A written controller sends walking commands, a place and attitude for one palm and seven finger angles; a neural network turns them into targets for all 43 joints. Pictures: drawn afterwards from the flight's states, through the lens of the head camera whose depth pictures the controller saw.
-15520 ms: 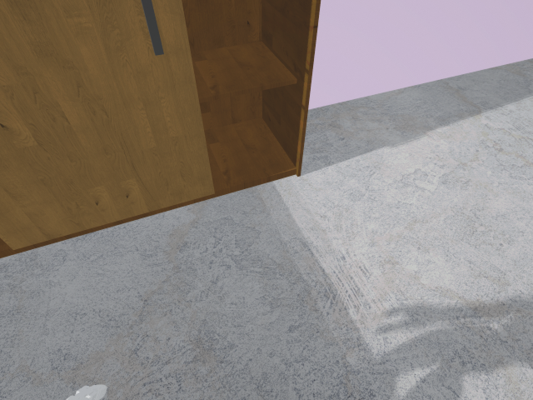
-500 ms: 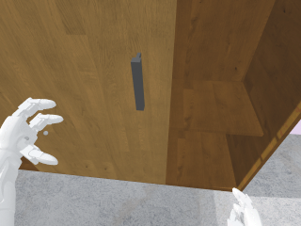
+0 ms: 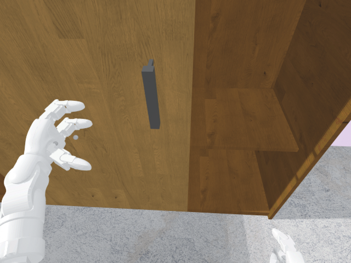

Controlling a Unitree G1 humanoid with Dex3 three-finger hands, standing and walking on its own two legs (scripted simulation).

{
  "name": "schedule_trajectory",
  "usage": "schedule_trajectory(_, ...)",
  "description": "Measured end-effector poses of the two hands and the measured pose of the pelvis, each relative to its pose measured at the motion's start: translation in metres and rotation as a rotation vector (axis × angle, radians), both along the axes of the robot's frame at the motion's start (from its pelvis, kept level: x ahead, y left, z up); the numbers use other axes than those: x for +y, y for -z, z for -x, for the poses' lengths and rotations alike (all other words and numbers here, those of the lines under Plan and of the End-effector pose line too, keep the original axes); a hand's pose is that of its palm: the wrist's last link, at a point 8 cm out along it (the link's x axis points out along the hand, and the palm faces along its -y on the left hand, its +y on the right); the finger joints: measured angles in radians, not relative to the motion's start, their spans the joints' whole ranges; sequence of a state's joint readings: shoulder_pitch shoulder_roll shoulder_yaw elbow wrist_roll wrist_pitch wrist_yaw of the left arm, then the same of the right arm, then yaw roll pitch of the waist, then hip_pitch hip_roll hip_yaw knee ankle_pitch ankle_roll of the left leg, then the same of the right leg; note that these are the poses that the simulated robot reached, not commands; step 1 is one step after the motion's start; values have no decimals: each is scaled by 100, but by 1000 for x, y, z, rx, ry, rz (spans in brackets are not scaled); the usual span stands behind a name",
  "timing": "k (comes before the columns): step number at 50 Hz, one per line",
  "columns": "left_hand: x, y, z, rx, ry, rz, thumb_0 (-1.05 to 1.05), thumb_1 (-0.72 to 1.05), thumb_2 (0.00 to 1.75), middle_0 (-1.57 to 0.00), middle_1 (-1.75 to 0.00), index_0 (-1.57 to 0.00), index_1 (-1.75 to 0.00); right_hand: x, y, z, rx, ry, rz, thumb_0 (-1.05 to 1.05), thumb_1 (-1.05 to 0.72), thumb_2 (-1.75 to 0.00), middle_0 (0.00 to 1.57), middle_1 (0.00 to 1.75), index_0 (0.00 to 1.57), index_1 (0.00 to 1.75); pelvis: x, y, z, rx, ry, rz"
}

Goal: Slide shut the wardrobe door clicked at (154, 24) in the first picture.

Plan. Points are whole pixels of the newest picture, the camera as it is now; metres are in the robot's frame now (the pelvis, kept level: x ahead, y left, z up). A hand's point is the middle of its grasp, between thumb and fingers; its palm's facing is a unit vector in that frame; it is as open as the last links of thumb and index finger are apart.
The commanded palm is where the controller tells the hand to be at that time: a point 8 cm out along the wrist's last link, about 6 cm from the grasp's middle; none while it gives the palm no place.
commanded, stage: move the hooked fingers beside the handle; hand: left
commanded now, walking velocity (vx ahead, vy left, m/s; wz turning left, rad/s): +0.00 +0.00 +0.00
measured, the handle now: (153, 95) +0.51 +0.09 +0.12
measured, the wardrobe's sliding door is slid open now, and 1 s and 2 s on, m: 0.46 0.46 0.46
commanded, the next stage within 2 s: feel for the door with the fingertips in 1.82 s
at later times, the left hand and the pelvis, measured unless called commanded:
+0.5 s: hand (99, 124) +0.37 +0.19 +0.15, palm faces +0.01 -1.00 -0.02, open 14.0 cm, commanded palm +0.35 +0.24 +0.14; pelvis +0.00 +0.00 +0.00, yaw +0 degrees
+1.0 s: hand (123, 105) +0.44 +0.15 +0.14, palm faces +0.00 -1.00 +0.00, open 14.0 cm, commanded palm +0.42 +0.21 +0.13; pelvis -0.01 +0.00 +0.00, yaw -1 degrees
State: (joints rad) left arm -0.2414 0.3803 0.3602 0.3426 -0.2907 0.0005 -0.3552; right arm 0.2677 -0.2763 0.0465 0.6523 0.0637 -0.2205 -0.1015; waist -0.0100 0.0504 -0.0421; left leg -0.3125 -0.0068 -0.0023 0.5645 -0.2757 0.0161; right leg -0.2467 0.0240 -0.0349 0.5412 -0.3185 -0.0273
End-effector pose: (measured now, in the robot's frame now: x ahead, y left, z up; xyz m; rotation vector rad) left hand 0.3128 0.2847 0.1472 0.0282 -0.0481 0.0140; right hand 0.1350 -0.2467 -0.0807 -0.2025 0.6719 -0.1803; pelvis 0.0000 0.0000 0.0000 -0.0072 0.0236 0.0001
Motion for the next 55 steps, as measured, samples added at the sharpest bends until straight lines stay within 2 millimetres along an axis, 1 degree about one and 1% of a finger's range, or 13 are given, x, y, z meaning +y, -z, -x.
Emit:
schedule_trajectory(6, -8, 0, -5, -7, -4, -3, -1, -50, 30, -31, -120, -30, -120, 5, 2, -1, 17, -3, -5, 1, -90, -90, 20, 30, 20, 30, 3, 0, -1, -1, -3, 1)
schedule_trajectory(15, -25, -3, -19, -13, 9, 4, -1, -50, 30, -31, -120, -30, -120, 12, 4, -4, 25, -12, -20, 1, -90, -90, 20, 30, 20, 30, 5, 0, 0, -3, -5, 1)
schedule_trajectory(23, -40, -2, -34, -6, 8, 10, -1, -50, 30, -31, -120, -30, -120, 11, 7, 5, 57, -6, -26, 1, -90, -90, 20, 30, 20, 30, 5, 0, 4, -2, -2, 0)
schedule_trajectory(27, -44, -2, -42, -2, 2, 11, -1, -50, 30, -31, -120, -30, -120, 8, 10, 15, 87, 7, -24, 1, -90, -90, 20, 30, 20, 30, 4, 0, 6, -1, -2, 1)
schedule_trajectory(33, -48, -2, -56, 4, 1, 13, -1, -50, 30, -31, -120, -30, -120, 0, 16, 34, 146, 34, -18, 1, -90, -90, 20, 30, 20, 30, 2, 1, 8, 9, 1, 2)
schedule_trajectory(42, -63, 2, -85, 18, 13, 22, -1, -50, 30, -31, -120, -30, -120, -9, 26, 69, 250, 78, -11, 1, -90, -90, 20, 30, 20, 30, 2, 3, 11, 37, 5, 4)
schedule_trajectory(49, -77, 3, -107, 22, 20, 29, -1, -50, 30, -31, -120, -30, -120, -11, 32, 93, 320, 114, -20, 1, -90, -90, 20, 30, 20, 30, 3, 4, 9, 62, 16, 4)
schedule_trajectory(55, -82, 6, -122, 19, 10, 29, -1, -50, 30, -31, -120, -30, -120, -10, 35, 109, 370, 142, -29, 1, -90, -90, 20, 30, 20, 30, 4, 5, 6, 84, 29, 3)
